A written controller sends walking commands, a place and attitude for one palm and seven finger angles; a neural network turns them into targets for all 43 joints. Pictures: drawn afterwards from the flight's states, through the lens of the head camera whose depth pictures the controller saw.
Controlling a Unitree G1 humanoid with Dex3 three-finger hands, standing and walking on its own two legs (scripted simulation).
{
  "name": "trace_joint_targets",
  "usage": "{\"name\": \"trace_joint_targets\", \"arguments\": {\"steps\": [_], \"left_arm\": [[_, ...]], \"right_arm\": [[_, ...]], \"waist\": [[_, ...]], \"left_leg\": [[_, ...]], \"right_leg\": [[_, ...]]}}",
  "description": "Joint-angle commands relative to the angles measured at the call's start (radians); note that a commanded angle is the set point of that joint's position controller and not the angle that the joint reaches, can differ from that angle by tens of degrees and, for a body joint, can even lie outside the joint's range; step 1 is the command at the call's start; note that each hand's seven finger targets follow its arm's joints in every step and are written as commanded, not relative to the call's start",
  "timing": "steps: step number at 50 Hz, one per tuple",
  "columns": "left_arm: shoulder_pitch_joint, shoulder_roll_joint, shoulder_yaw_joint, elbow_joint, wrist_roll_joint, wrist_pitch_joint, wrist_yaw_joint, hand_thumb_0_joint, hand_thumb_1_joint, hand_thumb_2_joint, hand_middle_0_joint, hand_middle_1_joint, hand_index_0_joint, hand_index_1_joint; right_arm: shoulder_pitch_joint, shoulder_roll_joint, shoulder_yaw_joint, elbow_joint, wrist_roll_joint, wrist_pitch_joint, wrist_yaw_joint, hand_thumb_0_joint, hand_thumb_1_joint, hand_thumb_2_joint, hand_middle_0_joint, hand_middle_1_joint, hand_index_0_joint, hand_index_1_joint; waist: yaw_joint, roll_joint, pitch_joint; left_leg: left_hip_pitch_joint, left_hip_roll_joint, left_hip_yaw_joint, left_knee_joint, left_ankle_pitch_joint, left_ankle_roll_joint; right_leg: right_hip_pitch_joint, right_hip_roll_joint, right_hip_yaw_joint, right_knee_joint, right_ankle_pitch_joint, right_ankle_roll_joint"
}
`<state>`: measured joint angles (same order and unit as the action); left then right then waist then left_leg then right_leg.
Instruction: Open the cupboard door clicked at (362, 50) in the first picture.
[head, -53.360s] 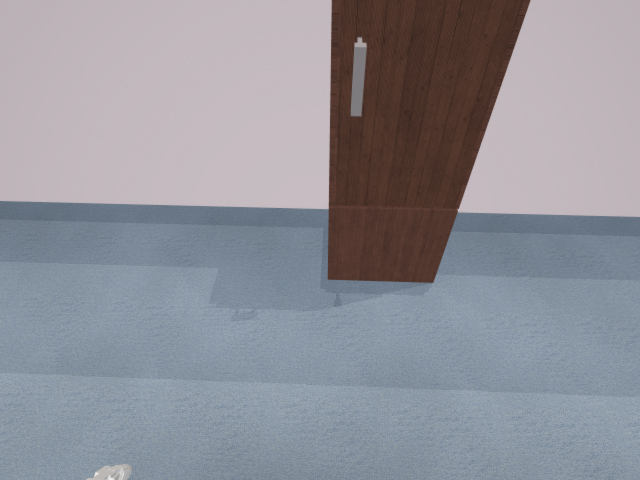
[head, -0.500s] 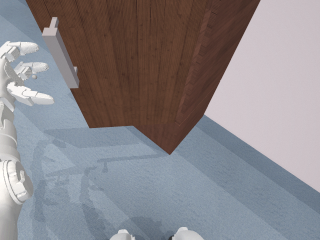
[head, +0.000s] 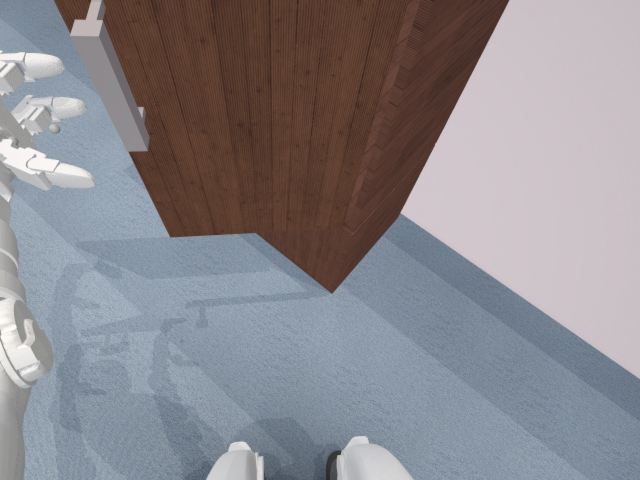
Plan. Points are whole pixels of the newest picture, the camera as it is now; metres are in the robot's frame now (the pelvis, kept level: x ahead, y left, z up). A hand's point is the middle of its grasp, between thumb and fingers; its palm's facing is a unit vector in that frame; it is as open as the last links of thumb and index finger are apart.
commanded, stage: slide the fingers in behind the handle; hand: left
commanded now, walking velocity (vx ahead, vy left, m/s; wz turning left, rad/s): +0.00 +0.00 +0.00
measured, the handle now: (119, 81) +0.56 +0.22 +0.12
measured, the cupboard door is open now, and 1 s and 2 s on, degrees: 46 46 47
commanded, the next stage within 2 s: close the thumb around the handle in 1.38 s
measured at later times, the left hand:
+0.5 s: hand (99, 117) +0.51 +0.23 +0.11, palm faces +0.04 -1.00 +0.01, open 14.0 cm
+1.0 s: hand (133, 120) +0.50 +0.19 +0.12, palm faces +0.06 -1.00 +0.01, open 14.0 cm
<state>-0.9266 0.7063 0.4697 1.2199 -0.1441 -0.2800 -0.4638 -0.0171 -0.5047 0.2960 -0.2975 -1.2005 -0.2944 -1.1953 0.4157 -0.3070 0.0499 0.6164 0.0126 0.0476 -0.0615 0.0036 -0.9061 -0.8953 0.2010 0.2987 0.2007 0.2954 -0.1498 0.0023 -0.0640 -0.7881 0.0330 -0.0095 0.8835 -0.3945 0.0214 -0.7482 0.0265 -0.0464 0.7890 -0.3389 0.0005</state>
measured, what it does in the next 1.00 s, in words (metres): stands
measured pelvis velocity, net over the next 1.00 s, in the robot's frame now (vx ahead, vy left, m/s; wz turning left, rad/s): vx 0.01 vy -0.01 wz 0.00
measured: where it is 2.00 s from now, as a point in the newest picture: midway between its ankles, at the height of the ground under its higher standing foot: outside the picture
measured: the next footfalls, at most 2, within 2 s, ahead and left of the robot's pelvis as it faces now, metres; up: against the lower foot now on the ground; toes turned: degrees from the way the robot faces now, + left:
none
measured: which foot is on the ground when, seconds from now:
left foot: down 0.00-1.00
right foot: down 0.00-1.00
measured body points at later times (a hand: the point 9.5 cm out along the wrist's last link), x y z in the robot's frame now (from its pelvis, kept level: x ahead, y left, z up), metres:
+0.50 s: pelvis +0.02 +0.01 +0.00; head +0.12 +0.02 +0.44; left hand +0.50 +0.28 +0.12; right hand +0.02 -0.26 -0.11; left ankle +0.01 +0.10 -0.70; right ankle +0.02 -0.13 -0.70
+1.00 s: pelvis +0.01 -0.01 +0.00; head +0.10 +0.00 +0.44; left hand +0.50 +0.25 +0.12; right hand +0.04 -0.28 -0.11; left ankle +0.01 +0.10 -0.70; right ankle +0.02 -0.13 -0.70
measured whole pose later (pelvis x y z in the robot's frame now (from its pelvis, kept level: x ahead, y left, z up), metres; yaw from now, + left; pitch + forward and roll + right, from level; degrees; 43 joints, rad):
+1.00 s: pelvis +0.01 -0.01 +0.00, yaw +0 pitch +16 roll -2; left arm -0.89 0.49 0.39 1.14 -0.12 -0.28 -0.23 -0.02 -0.50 0.30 -0.29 -1.20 -0.30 -1.20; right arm 0.39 -0.28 0.03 0.62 0.00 0.03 -0.02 0.00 -0.91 -0.90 0.20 0.30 0.20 0.30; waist -0.13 0.02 -0.08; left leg -0.72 0.03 0.00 0.85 -0.40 0.01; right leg -0.70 0.02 -0.04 0.79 -0.36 -0.01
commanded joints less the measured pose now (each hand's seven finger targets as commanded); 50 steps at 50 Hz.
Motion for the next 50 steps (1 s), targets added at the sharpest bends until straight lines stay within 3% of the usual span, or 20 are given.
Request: {"name": "trace_joint_targets", "arguments": {"steps": [1,3,5,7,9,12,13,16,18,21,24,27,31,33,36,39,43,45,47,50], "left_arm": [[-0.428,0.275,0.028,-0.21,-0.005,-0.047,0.032,0.0,-0.5,0.3,-0.3,-1.2,-0.3,-1.2],[-0.445,0.315,0.066,-0.27,-0.007,-0.064,0.057,0.0,-0.5,0.3,-0.3,-1.2,-0.3,-1.2],[-0.43,0.267,0.041,-0.283,-0.003,-0.073,0.071,0.0,-0.5,0.3,-0.3,-1.2,-0.3,-1.2],[-0.418,0.261,0.044,-0.264,0.0,-0.075,0.087,0.0,-0.5,0.3,-0.3,-1.2,-0.3,-1.2],[-0.422,0.217,0.009,-0.252,0.011,-0.064,0.098,0.0,-0.5,0.3,-0.3,-1.2,-0.3,-1.2],[-0.397,0.229,0.035,-0.256,0.01,-0.059,0.112,0.0,-0.5,0.3,-0.3,-1.2,-0.3,-1.2],[-0.395,0.242,0.044,-0.266,0.011,-0.059,0.113,0.0,-0.5,0.3,-0.3,-1.2,-0.3,-1.2],[-0.394,0.164,0.002,-0.303,0.008,-0.063,0.122,0.0,-0.5,0.3,-0.3,-1.2,-0.3,-1.2],[-0.359,0.169,0.021,-0.331,-0.001,-0.07,0.131,0.0,-0.5,0.3,-0.3,-1.2,-0.3,-1.2],[-0.35,0.126,0.002,-0.309,-0.009,-0.058,0.139,0.0,-0.5,0.3,-0.3,-1.2,-0.3,-1.2],[-0.323,0.107,-0.002,-0.331,-0.004,-0.056,0.152,0.0,-0.5,0.3,-0.3,-1.2,-0.3,-1.2],[-0.335,0.08,-0.022,-0.389,-0.004,-0.065,0.168,0.0,-0.5,0.3,-0.3,-1.2,-0.3,-1.2],[-0.329,0.099,0.003,-0.325,-0.006,-0.059,0.182,0.0,-0.5,0.3,-0.3,-1.2,-0.3,-1.2],[-0.364,0.119,0.005,-0.352,0.004,-0.07,0.185,0.0,-0.5,0.3,-0.3,-1.2,-0.3,-1.2],[-0.385,0.084,-0.038,-0.358,0.021,-0.084,0.187,0.0,-0.5,0.3,-0.3,-1.2,-0.3,-1.2],[-0.408,0.019,-0.081,-0.354,0.009,-0.092,0.188,0.0,-0.5,0.3,-0.3,-1.2,-0.3,-1.2],[-0.41,0.008,-0.074,-0.328,-0.01,-0.079,0.192,0.0,-0.5,0.3,-0.3,-1.2,-0.3,-1.2],[-0.407,-0.018,-0.091,-0.294,-0.005,-0.063,0.203,0.0,-0.5,0.3,-0.3,-1.2,-0.3,-1.2],[-0.4,0.035,-0.049,-0.264,0.008,-0.058,0.223,0.0,-0.5,0.3,-0.3,-1.2,-0.3,-1.2],[-0.405,0.063,-0.036,-0.291,0.027,-0.072,0.245,0.0,-0.5,0.3,-0.3,-1.2,-0.3,-1.2]], "right_arm": [[0.146,-0.174,-0.064,-0.058,-0.005,-0.027,-0.009,0.0,-0.9,-0.9,0.2,0.3,0.2,0.3],[0.149,-0.175,-0.066,-0.068,-0.007,-0.026,-0.006,0.0,-0.9,-0.9,0.2,0.3,0.2,0.3],[0.145,-0.167,-0.066,-0.073,-0.008,-0.027,0.001,0.0,-0.9,-0.9,0.2,0.3,0.2,0.3],[0.152,-0.168,-0.066,-0.073,-0.01,-0.024,0.004,0.0,-0.9,-0.9,0.2,0.3,0.2,0.3],[0.15,-0.164,-0.067,-0.071,-0.008,-0.022,0.008,0.0,-0.9,-0.9,0.2,0.3,0.2,0.3],[0.163,-0.167,-0.071,-0.076,-0.011,-0.022,0.01,0.0,-0.9,-0.9,0.2,0.3,0.2,0.3],[0.161,-0.166,-0.071,-0.074,-0.01,-0.021,0.012,0.0,-0.9,-0.9,0.2,0.3,0.2,0.3],[0.161,-0.157,-0.076,-0.075,-0.013,-0.021,0.02,0.0,-0.9,-0.9,0.2,0.3,0.2,0.3],[0.162,-0.156,-0.078,-0.075,-0.013,-0.019,0.024,0.0,-0.9,-0.9,0.2,0.3,0.2,0.3],[0.159,-0.152,-0.081,-0.07,-0.01,-0.016,0.026,0.0,-0.9,-0.9,0.2,0.3,0.2,0.3],[0.154,-0.145,-0.083,-0.075,-0.01,-0.016,0.029,0.0,-0.9,-0.9,0.2,0.3,0.2,0.3],[0.147,-0.139,-0.085,-0.077,-0.01,-0.016,0.031,0.0,-0.9,-0.9,0.2,0.3,0.2,0.3],[0.133,-0.139,-0.082,-0.074,-0.008,-0.016,0.028,0.0,-0.9,-0.9,0.2,0.3,0.2,0.3],[0.127,-0.137,-0.079,-0.077,-0.008,-0.019,0.024,0.0,-0.9,-0.9,0.2,0.3,0.2,0.3],[0.115,-0.13,-0.077,-0.075,-0.008,-0.024,0.024,0.0,-0.9,-0.9,0.2,0.3,0.2,0.3],[0.11,-0.128,-0.078,-0.071,-0.007,-0.029,0.024,0.0,-0.9,-0.9,0.2,0.3,0.2,0.3],[0.112,-0.133,-0.08,-0.059,-0.006,-0.036,0.022,0.0,-0.9,-0.9,0.2,0.3,0.2,0.3],[0.111,-0.13,-0.078,-0.055,-0.007,-0.038,0.024,0.0,-0.9,-0.9,0.2,0.3,0.2,0.3],[0.12,-0.135,-0.076,-0.056,-0.011,-0.038,0.022,0.0,-0.9,-0.9,0.2,0.3,0.2,0.3],[0.117,-0.129,-0.075,-0.067,-0.011,-0.038,0.025,0.0,-0.9,-0.9,0.2,0.3,0.2,0.3]], "waist": [[-0.008,0.143,-0.42],[0.005,0.153,-0.485],[0.009,0.193,-0.477],[0.004,0.152,-0.448],[-0.006,0.177,-0.43],[0.004,0.146,-0.452],[0.012,0.17,-0.464],[0.009,0.171,-0.467],[0.024,0.184,-0.497],[0.011,0.112,-0.44],[0.025,0.139,-0.462],[0.018,0.136,-0.464],[0.019,0.066,-0.414],[0.019,0.089,-0.439],[0.013,0.141,-0.428],[-0.002,0.139,-0.434],[0.002,0.115,-0.455],[-0.005,0.096,-0.413],[0.001,0.048,-0.394],[0.014,0.071,-0.434]], "left_leg": [[0.314,-0.003,-0.04,-0.111,0.258,0.009],[0.335,-0.003,-0.04,-0.109,0.303,0.007],[0.359,-0.002,-0.036,-0.107,0.323,0.001],[0.351,0.0,-0.042,-0.106,0.329,0.002],[0.357,0.002,-0.04,-0.111,0.313,0.0],[0.365,0.002,-0.04,-0.109,0.352,0.001],[0.375,0.004,-0.039,-0.11,0.373,-0.004],[0.408,0.008,-0.041,-0.106,0.417,-0.009],[0.439,0.01,-0.042,-0.099,0.489,-0.015],[0.391,0.009,-0.034,-0.105,0.452,-0.006],[0.408,0.004,-0.026,-0.101,0.494,-0.006],[0.425,0.004,-0.024,-0.096,0.524,-0.003],[0.335,-0.007,-0.007,-0.11,0.405,0.007],[0.337,-0.012,-0.006,-0.112,0.4,0.009],[0.352,-0.014,-0.007,-0.106,0.379,0.006],[0.385,-0.012,-0.018,-0.108,0.373,0.003],[0.379,-0.014,-0.017,-0.106,0.371,0.004],[0.349,-0.017,-0.014,-0.112,0.336,0.007],[0.296,-0.021,-0.01,-0.113,0.311,0.015],[0.281,-0.026,0.002,-0.114,0.314,0.015]], "right_leg": [[0.126,0.022,0.015,-0.078,0.178,-0.019],[0.164,0.025,0.016,-0.066,0.22,-0.018],[0.142,0.026,0.011,-0.064,0.222,-0.023],[0.135,0.032,0.005,-0.06,0.22,-0.024],[0.111,0.03,0.005,-0.066,0.206,-0.021],[0.138,0.032,0.003,-0.06,0.239,-0.023],[0.143,0.031,0.005,-0.058,0.254,-0.023],[0.131,0.034,-0.002,-0.056,0.273,-0.022],[0.141,0.036,-0.001,-0.05,0.305,-0.024],[0.162,0.034,-0.001,-0.058,0.318,-0.019],[0.184,0.032,0.005,-0.054,0.354,-0.02],[0.189,0.032,0.006,-0.055,0.377,-0.02],[0.238,0.027,0.016,-0.066,0.367,-0.016],[0.26,0.022,0.023,-0.061,0.383,-0.016],[0.223,0.02,0.025,-0.063,0.352,-0.019],[0.198,0.023,0.018,-0.065,0.328,-0.019],[0.214,0.021,0.019,-0.067,0.337,-0.019],[0.2,0.019,0.018,-0.076,0.316,-0.016],[0.232,0.018,0.024,-0.075,0.317,-0.016],[0.27,0.013,0.038,-0.07,0.343,-0.013]]}}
